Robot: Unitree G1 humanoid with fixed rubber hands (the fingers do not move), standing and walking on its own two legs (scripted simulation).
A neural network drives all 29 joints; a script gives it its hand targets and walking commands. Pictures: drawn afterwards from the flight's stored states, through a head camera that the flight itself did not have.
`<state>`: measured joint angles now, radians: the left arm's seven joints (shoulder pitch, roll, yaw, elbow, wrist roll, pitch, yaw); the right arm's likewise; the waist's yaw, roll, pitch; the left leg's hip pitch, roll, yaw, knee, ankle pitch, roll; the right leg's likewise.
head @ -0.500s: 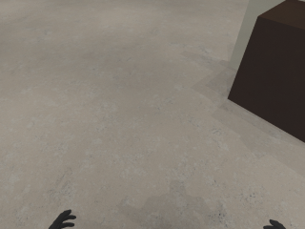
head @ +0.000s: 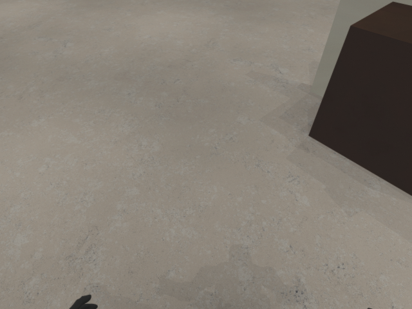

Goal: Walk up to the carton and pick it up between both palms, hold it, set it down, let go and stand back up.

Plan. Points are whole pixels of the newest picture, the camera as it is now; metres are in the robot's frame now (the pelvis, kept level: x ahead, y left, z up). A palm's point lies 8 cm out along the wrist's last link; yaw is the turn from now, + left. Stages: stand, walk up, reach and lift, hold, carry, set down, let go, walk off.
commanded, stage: stand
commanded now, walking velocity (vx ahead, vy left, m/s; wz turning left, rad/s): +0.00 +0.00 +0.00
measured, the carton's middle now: out of the picture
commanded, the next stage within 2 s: none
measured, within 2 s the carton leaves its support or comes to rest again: neither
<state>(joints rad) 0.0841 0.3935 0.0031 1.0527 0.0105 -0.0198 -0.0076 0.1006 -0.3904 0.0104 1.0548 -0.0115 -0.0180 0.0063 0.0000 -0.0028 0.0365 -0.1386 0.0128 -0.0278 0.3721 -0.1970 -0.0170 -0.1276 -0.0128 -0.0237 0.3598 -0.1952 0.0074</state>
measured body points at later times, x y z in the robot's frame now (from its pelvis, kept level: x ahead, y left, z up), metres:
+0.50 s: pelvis +0.00 +0.00 +0.00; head +0.01 +0.00 +0.45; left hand +0.10 +0.32 -0.12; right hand +0.11 -0.32 -0.11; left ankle +0.00 +0.13 -0.75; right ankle +0.00 -0.12 -0.75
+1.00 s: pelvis +0.01 +0.00 +0.00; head +0.01 +0.00 +0.45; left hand +0.11 +0.32 -0.12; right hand +0.11 -0.32 -0.11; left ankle +0.00 +0.13 -0.75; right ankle +0.00 -0.12 -0.75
